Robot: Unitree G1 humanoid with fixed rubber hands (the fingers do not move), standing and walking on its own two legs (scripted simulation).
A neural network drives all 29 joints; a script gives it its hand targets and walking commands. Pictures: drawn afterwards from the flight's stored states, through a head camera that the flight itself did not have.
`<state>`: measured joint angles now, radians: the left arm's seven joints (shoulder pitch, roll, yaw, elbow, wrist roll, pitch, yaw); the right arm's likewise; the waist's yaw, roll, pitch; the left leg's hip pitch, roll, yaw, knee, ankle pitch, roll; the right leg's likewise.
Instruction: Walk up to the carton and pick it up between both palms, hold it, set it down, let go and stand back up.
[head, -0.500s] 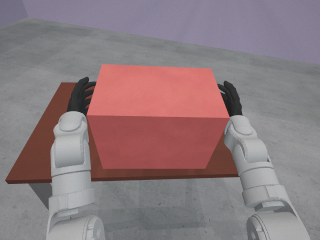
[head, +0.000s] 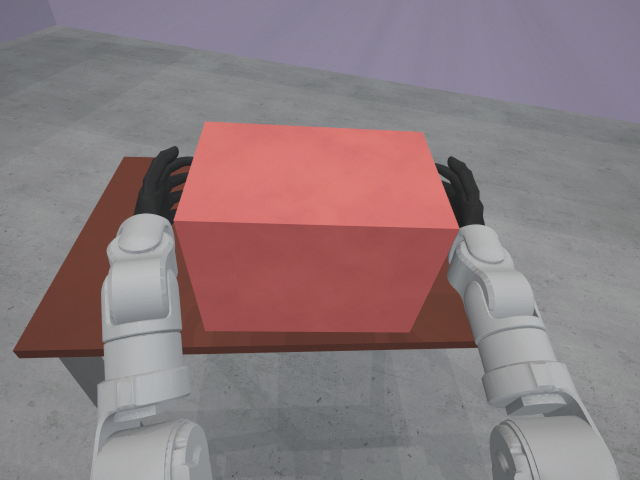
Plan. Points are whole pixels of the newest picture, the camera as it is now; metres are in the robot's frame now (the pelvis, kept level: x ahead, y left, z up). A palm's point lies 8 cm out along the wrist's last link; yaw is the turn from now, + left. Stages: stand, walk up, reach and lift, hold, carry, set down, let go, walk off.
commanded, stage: hold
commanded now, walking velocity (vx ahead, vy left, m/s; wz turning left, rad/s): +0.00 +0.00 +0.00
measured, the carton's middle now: (312, 232) +0.38 +0.01 +0.14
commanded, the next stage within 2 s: none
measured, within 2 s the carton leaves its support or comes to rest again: neither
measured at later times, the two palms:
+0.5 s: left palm (152, 221) +0.36 +0.19 +0.18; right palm (460, 228) +0.36 -0.17 +0.17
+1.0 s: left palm (159, 218) +0.36 +0.19 +0.18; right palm (463, 227) +0.36 -0.17 +0.17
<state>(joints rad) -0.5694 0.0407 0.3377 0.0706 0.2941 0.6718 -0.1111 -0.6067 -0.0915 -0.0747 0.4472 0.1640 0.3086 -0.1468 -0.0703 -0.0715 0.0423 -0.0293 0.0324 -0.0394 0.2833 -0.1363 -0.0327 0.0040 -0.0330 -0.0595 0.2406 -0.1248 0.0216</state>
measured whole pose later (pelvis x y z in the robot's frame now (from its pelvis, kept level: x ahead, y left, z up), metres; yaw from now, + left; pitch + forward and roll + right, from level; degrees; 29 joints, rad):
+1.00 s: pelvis +0.00 +0.00 +0.00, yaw +0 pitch -8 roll -1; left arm -0.55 0.03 0.34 0.07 0.31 0.67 -0.12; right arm -0.59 -0.10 -0.06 0.46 0.16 0.30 -0.15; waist -0.08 -0.06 0.05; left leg 0.00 0.03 -0.04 0.29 -0.15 -0.03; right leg 0.03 -0.04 -0.06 0.24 -0.13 0.03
